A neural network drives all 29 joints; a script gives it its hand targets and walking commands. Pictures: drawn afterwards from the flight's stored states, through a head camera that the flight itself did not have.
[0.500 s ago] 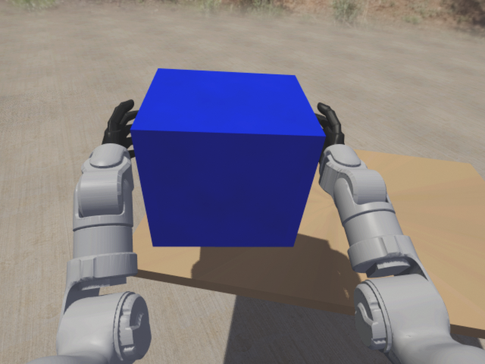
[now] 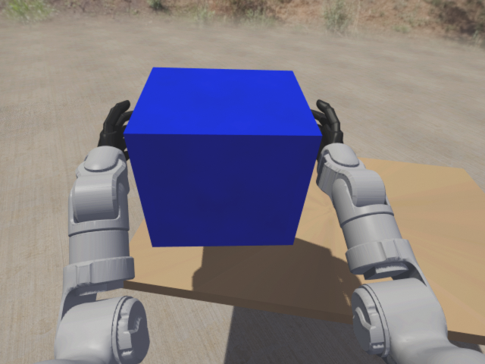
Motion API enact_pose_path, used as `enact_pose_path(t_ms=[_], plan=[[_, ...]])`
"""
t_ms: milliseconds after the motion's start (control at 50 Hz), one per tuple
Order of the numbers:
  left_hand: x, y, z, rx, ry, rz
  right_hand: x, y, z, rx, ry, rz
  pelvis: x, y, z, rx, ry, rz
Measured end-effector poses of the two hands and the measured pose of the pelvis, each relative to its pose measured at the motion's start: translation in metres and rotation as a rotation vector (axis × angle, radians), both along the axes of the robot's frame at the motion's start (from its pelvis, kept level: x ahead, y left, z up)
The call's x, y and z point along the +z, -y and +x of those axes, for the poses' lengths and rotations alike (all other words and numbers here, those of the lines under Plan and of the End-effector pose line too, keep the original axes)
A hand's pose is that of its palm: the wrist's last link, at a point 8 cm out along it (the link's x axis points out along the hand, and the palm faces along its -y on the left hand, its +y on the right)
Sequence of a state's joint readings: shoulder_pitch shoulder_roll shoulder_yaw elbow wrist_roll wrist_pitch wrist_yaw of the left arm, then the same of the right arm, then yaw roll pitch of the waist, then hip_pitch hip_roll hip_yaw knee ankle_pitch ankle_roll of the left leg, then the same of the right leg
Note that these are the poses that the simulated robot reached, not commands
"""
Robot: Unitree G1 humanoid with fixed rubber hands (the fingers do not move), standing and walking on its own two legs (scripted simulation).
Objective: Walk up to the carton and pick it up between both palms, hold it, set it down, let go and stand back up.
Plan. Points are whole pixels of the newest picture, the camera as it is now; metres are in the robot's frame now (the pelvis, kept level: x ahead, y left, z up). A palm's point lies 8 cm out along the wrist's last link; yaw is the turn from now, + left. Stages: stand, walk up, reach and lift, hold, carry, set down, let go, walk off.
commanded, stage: set down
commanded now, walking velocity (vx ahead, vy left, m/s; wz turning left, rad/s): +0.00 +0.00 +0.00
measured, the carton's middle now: (223, 157) +0.40 -0.01 +0.21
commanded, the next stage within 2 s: none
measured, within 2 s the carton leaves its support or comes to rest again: neither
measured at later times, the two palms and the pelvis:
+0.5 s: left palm (132, 182) +0.37 +0.14 +0.18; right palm (326, 186) +0.35 -0.19 +0.17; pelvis +0.00 +0.00 +0.00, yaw +0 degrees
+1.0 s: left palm (143, 187) +0.39 +0.13 +0.15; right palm (330, 194) +0.35 -0.20 +0.15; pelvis +0.00 +0.00 +0.00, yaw -1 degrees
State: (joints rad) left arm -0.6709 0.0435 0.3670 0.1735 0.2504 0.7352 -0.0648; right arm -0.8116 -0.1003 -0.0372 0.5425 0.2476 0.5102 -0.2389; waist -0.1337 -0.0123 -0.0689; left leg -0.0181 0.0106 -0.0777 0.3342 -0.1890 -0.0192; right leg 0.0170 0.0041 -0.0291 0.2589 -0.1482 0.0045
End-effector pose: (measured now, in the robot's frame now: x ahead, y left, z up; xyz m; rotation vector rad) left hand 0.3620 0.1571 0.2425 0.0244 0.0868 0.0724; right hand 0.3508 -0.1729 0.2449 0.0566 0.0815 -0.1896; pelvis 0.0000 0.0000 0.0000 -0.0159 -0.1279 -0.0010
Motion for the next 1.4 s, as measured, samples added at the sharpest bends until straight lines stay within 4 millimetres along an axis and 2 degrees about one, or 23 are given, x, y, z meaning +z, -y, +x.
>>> enact_pose_path(t_ms=[120,280,440,600,680,780,920,1040,1160,1300,1400], plan=[[-0.001,0.004,0.006,-0.007,0.031,0.009,-0.005,0.003,0.002,-0.018,0.056,0.014,0.0,-0.003,-0.002,-0.016,0.033,0.006],[-0.044,0.004,0.008,-0.005,-0.006,0.027,-0.056,0.004,0.003,-0.026,0.065,-0.012,0.001,-0.003,-0.002,-0.01,0.035,0.006],[-0.067,0.009,0.008,-0.016,-0.02,0.032,-0.076,0.009,0.001,-0.03,0.058,-0.041,0.0,0.0,-0.003,0.003,0.029,0.002],[-0.059,0.018,0.018,-0.043,-0.005,0.049,-0.069,0.018,0.002,-0.053,0.073,-0.052,0.0,0.0,-0.003,-0.002,0.018,0.006],[-0.065,0.019,0.024,-0.052,-0.053,0.045,-0.076,0.019,0.004,-0.064,0.031,-0.039,0.001,-0.002,-0.003,-0.009,0.012,0.009],[-0.064,0.017,0.024,-0.05,-0.02,0.049,-0.077,0.016,0.005,-0.063,0.065,-0.039,0.001,-0.005,-0.001,-0.014,0.001,0.006],[-0.089,0.022,0.028,-0.063,-0.099,0.036,-0.097,0.021,0.005,-0.077,-0.005,-0.037,0.001,-0.005,0.001,-0.013,-0.005,0.009],[-0.089,0.031,0.027,-0.073,-0.04,0.049,-0.095,0.03,0.002,-0.081,0.056,-0.047,0.001,-0.003,0.005,-0.015,-0.011,0.001],[-0.114,0.038,0.034,-0.097,-0.16,0.032,-0.114,0.036,0.002,-0.102,-0.053,-0.044,0.002,0.0,0.002,-0.019,-0.028,0.013],[-0.093,0.04,0.042,-0.096,-0.058,0.057,-0.1,0.038,0.009,-0.106,0.043,-0.034,0.002,-0.001,0.006,-0.03,-0.048,0.008],[-0.11,0.04,0.049,-0.108,-0.16,0.039,-0.115,0.037,0.011,-0.12,-0.052,-0.034,0.002,-0.001,0.008,-0.03,-0.054,0.015]])
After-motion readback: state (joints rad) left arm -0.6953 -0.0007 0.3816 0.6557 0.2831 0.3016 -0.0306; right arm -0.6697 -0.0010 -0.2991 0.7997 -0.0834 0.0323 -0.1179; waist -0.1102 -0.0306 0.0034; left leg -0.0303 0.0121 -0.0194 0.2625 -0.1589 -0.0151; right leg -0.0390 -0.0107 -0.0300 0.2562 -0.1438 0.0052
